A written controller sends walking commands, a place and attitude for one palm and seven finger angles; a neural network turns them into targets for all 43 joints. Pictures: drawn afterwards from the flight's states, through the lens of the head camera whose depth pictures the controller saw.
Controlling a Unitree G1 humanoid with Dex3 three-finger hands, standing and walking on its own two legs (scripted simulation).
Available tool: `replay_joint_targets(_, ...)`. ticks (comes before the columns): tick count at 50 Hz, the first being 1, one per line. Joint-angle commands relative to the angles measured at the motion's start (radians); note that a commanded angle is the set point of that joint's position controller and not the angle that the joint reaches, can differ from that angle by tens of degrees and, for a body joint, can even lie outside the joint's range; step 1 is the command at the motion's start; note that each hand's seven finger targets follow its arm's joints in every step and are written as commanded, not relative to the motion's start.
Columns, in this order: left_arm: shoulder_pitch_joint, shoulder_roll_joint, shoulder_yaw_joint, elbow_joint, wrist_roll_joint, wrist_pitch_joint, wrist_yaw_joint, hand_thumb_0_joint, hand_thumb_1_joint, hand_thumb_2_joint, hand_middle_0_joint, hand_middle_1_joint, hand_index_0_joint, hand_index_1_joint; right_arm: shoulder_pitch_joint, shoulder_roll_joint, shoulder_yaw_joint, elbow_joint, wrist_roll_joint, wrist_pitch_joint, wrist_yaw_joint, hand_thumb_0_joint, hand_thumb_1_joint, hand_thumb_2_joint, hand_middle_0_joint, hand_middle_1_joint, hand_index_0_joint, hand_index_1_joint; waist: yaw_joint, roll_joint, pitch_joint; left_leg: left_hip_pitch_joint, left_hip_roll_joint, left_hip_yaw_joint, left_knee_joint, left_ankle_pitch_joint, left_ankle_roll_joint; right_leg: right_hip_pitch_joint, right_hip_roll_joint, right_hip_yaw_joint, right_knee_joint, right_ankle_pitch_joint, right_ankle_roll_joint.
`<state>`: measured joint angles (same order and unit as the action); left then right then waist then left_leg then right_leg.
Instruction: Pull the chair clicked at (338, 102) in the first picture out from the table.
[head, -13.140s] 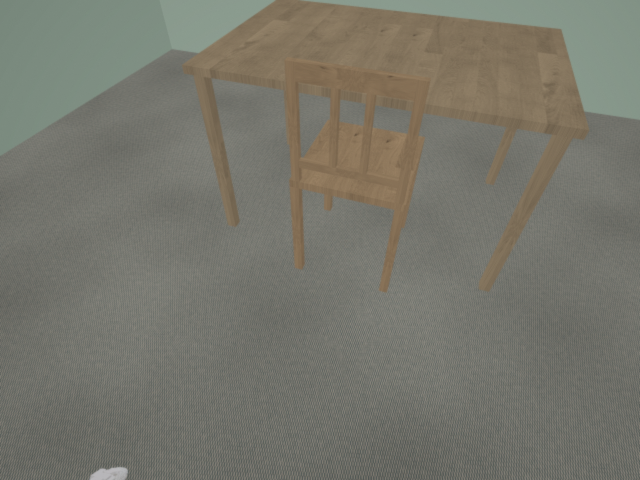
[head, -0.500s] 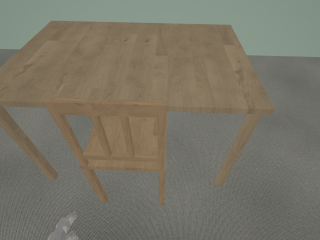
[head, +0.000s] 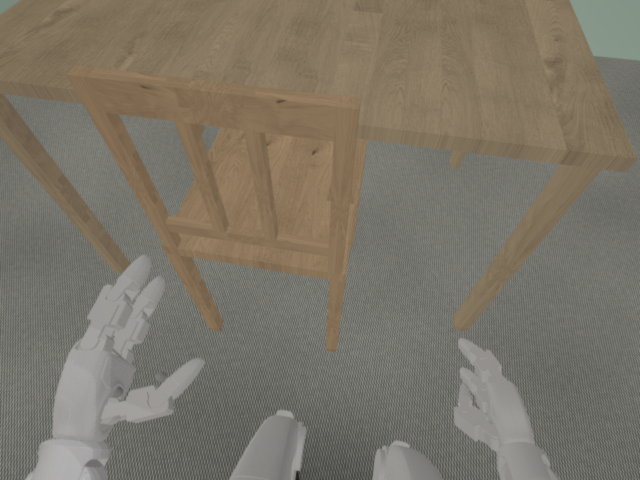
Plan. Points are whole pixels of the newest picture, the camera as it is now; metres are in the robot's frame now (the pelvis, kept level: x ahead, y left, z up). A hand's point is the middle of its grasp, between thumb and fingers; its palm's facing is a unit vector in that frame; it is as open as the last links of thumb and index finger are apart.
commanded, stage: raise the hand toward the chair's back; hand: left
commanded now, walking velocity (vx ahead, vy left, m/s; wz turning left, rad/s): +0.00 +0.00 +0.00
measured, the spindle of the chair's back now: (206, 181) +0.52 +0.26 +0.01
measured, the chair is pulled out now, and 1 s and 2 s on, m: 0.00 0.00 0.00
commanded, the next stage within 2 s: aim the fingers beside a spindle in 1.44 s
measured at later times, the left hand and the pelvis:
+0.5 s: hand (186, 336) +0.26 +0.20 +0.04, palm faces -0.10 -1.00 -0.02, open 15.5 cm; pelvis +0.03 +0.02 +0.02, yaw -2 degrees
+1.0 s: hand (129, 306) +0.27 +0.25 +0.08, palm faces -0.01 -1.00 -0.07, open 16.9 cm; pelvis +0.02 +0.05 +0.03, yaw -1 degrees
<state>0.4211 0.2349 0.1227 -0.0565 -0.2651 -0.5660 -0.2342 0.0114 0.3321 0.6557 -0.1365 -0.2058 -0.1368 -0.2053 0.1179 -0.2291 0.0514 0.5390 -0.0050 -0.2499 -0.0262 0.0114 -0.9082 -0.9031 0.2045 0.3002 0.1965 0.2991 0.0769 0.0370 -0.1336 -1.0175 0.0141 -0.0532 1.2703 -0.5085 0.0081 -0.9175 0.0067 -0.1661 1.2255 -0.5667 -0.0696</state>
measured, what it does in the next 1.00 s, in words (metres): stands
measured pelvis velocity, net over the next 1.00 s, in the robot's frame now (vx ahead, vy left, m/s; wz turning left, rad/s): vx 0.02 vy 0.05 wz -0.03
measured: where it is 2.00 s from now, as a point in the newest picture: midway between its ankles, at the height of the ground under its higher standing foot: outside the picture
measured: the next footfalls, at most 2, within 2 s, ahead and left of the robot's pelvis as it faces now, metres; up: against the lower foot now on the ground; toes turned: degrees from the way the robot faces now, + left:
none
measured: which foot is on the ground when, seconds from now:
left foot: down 0.00-1.00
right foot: down 0.00-1.00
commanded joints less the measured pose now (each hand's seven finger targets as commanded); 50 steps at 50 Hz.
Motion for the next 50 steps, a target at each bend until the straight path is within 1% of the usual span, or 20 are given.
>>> replay_joint_targets(1, -0.201, 0.124, -0.011, -0.01, -0.006, 0.113, -0.168, 0.0, 0.107, 0.56, -0.121, -0.175, -0.121, -0.175, 0.044, -0.164, -0.073, -0.102, 0.042, -0.057, -0.062, 0.0, -0.9, -0.9, 0.2, 0.3, 0.2, 0.3, -0.161, -0.135, -0.154, 0.047, -0.005, 0.016, -0.121, -0.01, 0.04, 0.078, -0.018, 0.268, -0.371, -0.133, 0.062)
replay_joint_targets(3, -0.156, 0.215, 0.122, 0.028, -0.021, 0.231, -0.175, 0.0, 0.06, 0.54, -0.116, -0.168, -0.116, -0.168, 0.012, -0.164, -0.077, -0.125, 0.046, -0.039, -0.065, 0.0, -0.9, -0.9, 0.2, 0.3, 0.2, 0.3, -0.081, -0.082, -0.223, 0.066, -0.017, 0.029, -0.147, 0.047, 0.036, 0.181, -0.032, 0.285, -0.377, -0.088, 0.058)
replay_joint_targets(5, -0.112, 0.21, 0.201, -0.073, -0.055, 0.295, -0.131, 0.0, 0.013, 0.52, -0.111, -0.161, -0.111, -0.161, -0.009, -0.13, -0.079, -0.163, 0.043, -0.019, -0.057, 0.0, -0.9, -0.9, 0.2, 0.3, 0.2, 0.3, -0.022, -0.058, -0.327, 0.133, -0.026, 0.031, -0.188, 0.165, 0.032, 0.319, -0.043, 0.274, -0.36, 0.087, 0.059)
replay_joint_targets(8, -0.024, 0.18, 0.278, -0.169, -0.088, 0.282, -0.011, 0.0, -0.057, 0.49, -0.104, -0.15, -0.104, -0.15, 0.0, -0.085, -0.091, -0.162, 0.034, -0.003, -0.044, 0.0, -0.9, -0.9, 0.2, 0.3, 0.2, 0.3, 0.017, -0.069, -0.4, 0.196, -0.019, 0.021, -0.219, 0.308, 0.017, 0.445, -0.041, 0.244, -0.304, 0.435, 0.073)
replay_joint_targets(11, 0.007, 0.122, 0.21, -0.205, -0.048, 0.184, 0.047, 0.0, -0.127, 0.46, -0.097, -0.139, -0.097, -0.139, 0.038, -0.072, -0.104, -0.12, 0.023, -0.005, -0.024, 0.0, -0.9, -0.9, 0.2, 0.3, 0.2, 0.3, -0.017, -0.045, -0.328, 0.228, -0.011, 0.029, -0.238, 0.376, 0.013, 0.398, -0.034, 0.202, -0.263, 0.618, 0.067)
replay_joint_targets(14, -0.035, 0.074, 0.105, -0.093, 0.016, 0.109, 0.027, 0.0, -0.197, 0.43, -0.09, -0.128, -0.09, -0.128, 0.051, -0.1, -0.113, -0.082, 0.015, -0.006, -0.016, 0.0, -0.9, -0.9, 0.2, 0.3, 0.2, 0.3, -0.098, -0.069, -0.176, 0.192, -0.004, 0.024, -0.218, 0.325, 0.024, 0.223, -0.022, 0.171, -0.256, 0.49, 0.071)
replay_joint_targets(17, -0.048, 0.058, 0.038, -0.036, 0.011, 0.078, -0.048, 0.0, -0.267, 0.4, -0.083, -0.117, -0.083, -0.117, 0.065, -0.138, -0.117, -0.084, 0.022, -0.02, -0.021, 0.0, -0.9, -0.9, 0.2, 0.3, 0.2, 0.3, -0.127, -0.042, -0.147, 0.199, -0.003, 0.022, -0.212, 0.253, 0.028, 0.125, -0.013, 0.153, -0.267, 0.317, 0.055)
replay_joint_targets(18, -0.055, 0.061, 0.039, -0.031, -0.002, 0.08, -0.068, 0.0, -0.29, 0.39, -0.081, -0.113, -0.081, -0.113, 0.065, -0.146, -0.117, -0.091, 0.025, -0.023, -0.026, 0.0, -0.9, -0.9, 0.2, 0.3, 0.2, 0.3, -0.128, -0.062, -0.147, 0.202, -0.002, 0.017, -0.215, 0.251, 0.03, 0.128, -0.011, 0.155, -0.273, 0.306, 0.054)
replay_joint_targets(20, -0.071, 0.121, 0.093, -0.1, -0.03, 0.077, -0.091, 0.0, -0.337, 0.37, -0.076, -0.106, -0.076, -0.106, 0.073, -0.16, -0.122, -0.108, 0.029, -0.033, -0.033, 0.0, -0.9, -0.9, 0.2, 0.3, 0.2, 0.3, -0.104, -0.011, -0.253, 0.255, -0.004, 0.019, -0.229, 0.263, 0.03, 0.167, -0.012, 0.15, -0.272, 0.298, 0.049)
replay_joint_targets(23, -0.08, 0.213, 0.197, -0.235, -0.045, 0.064, -0.054, 0.0, -0.407, 0.34, -0.069, -0.095, -0.069, -0.095, 0.073, -0.153, -0.124, -0.115, 0.024, -0.04, -0.039, 0.0, -0.9, -0.9, 0.2, 0.3, 0.2, 0.3, -0.058, 0.072, -0.38, 0.361, 0.0, 0.01, -0.25, 0.388, 0.023, 0.222, -0.004, 0.13, -0.238, 0.385, 0.037)
replay_joint_targets(24, -0.065, 0.193, 0.196, -0.27, -0.053, 0.058, -0.035, 0.0, -0.43, 0.33, -0.067, -0.091, -0.067, -0.091, 0.076, -0.142, -0.121, -0.12, 0.022, -0.039, -0.035, 0.0, -0.9, -0.9, 0.2, 0.3, 0.2, 0.3, -0.052, 0.081, -0.405, 0.398, 0.0, 0.005, -0.259, 0.429, 0.02, 0.229, -0.006, 0.121, -0.234, 0.404, 0.037)
replay_joint_targets(27, -0.047, 0.138, 0.165, -0.241, -0.039, 0.062, 0.021, 0.0, -0.5, 0.3, -0.06, -0.08, -0.06, -0.08, 0.063, -0.126, -0.116, -0.108, 0.021, -0.023, -0.025, 0.0, -0.9, -0.9, 0.2, 0.3, 0.2, 0.3, -0.061, 0.1, -0.317, 0.426, 0.011, -0.01, -0.276, 0.471, 0.005, 0.166, -0.002, 0.095, -0.232, 0.375, 0.037)
replay_joint_targets(28, -0.05, 0.126, 0.153, -0.194, -0.025, 0.076, 0.028, 0.0, -0.5, 0.3, -0.06, -0.08, -0.06, -0.08, 0.063, -0.129, -0.114, -0.105, 0.019, -0.012, -0.022, 0.0, -0.9, -0.9, 0.2, 0.3, 0.2, 0.3, -0.079, 0.063, -0.287, 0.405, 0.015, -0.018, -0.279, 0.439, 0.008, 0.144, 0.003, 0.086, -0.235, 0.347, 0.039)
replay_joint_targets(31, -0.079, 0.085, 0.08, -0.068, 0.005, 0.128, 0.001, 0.0, -0.5, 0.3, -0.06, -0.08, -0.06, -0.08, 0.058, -0.146, -0.103, -0.119, 0.023, 0.012, -0.019, 0.0, -0.9, -0.9, 0.2, 0.3, 0.2, 0.3, -0.114, 0.003, -0.156, 0.315, 0.015, -0.027, -0.302, 0.266, 0.007, 0.082, 0.006, 0.076, -0.258, 0.235, 0.044)
replay_joint_targets(33, -0.093, 0.091, 0.063, -0.02, 0.015, 0.164, -0.037, 0.0, -0.5, 0.3, -0.06, -0.08, -0.06, -0.08, 0.057, -0.159, -0.097, -0.137, 0.031, 0.023, -0.025, 0.0, -0.9, -0.9, 0.2, 0.3, 0.2, 0.3, -0.116, -0.011, -0.128, 0.295, 0.015, -0.033, -0.322, 0.203, 0.011, 0.079, 0.008, 0.078, -0.274, 0.19, 0.042)
replay_joint_targets(37, -0.166, 0.164, 0.12, -0.121, -0.013, 0.182, -0.072, 0.0, -0.5, 0.3, -0.06, -0.08, -0.06, -0.08, 0.067, -0.166, -0.089, -0.172, 0.033, 0.019, -0.037, 0.0, -0.9, -0.9, 0.2, 0.3, 0.2, 0.3, -0.094, 0.01, -0.236, 0.368, 0.012, -0.044, -0.345, 0.213, 0.009, 0.141, 0.006, 0.084, -0.293, 0.194, 0.039)
replay_joint_targets(39, -0.196, 0.201, 0.165, -0.198, -0.028, 0.162, -0.056, 0.0, -0.5, 0.3, -0.06, -0.08, -0.06, -0.08, 0.065, -0.158, -0.081, -0.172, 0.028, 0.014, -0.039, 0.0, -0.9, -0.9, 0.2, 0.3, 0.2, 0.3, -0.075, 0.063, -0.283, 0.414, 0.011, -0.05, -0.35, 0.255, 0.001, 0.155, 0.007, 0.085, -0.287, 0.206, 0.034)
replay_joint_targets(42, -0.201, 0.186, 0.175, -0.211, -0.034, 0.117, -0.018, 0.0, -0.5, 0.3, -0.06, -0.08, -0.06, -0.08, 0.065, -0.146, -0.076, -0.154, 0.023, 0.005, -0.035, 0.0, -0.9, -0.9, 0.2, 0.3, 0.2, 0.3, -0.074, 0.092, -0.246, 0.443, 0.021, -0.071, -0.362, 0.273, -0.02, 0.117, 0.009, 0.076, -0.274, 0.195, 0.031)
replay_joint_targets(47, -0.216, 0.16, 0.137, -0.039, -0.013, 0.136, -0.037, 0.0, -0.5, 0.3, -0.06, -0.08, -0.06, -0.08, 0.068, -0.168, -0.072, -0.135, 0.026, 0.012, -0.029, 0.0, -0.9, -0.9, 0.2, 0.3, 0.2, 0.3, -0.11, 0.044, -0.13, 0.337, 0.018, -0.084, -0.384, 0.076, -0.01, 0.063, 0.007, 0.073, -0.285, 0.107, 0.037)
replay_joint_targets(50, -0.187, 0.161, 0.123, -0.034, -0.022, 0.179, -0.084, 0.0, -0.5, 0.3, -0.06, -0.08, -0.06, -0.08, 0.071, -0.181, -0.079, -0.153, 0.037, 0.007, -0.031, 0.0, -0.9, -0.9, 0.2, 0.3, 0.2, 0.3, -0.097, 0.039, -0.187, 0.356, 0.014, -0.076, -0.396, 0.1, -0.005, 0.117, 0.005, 0.078, -0.304, 0.126, 0.035)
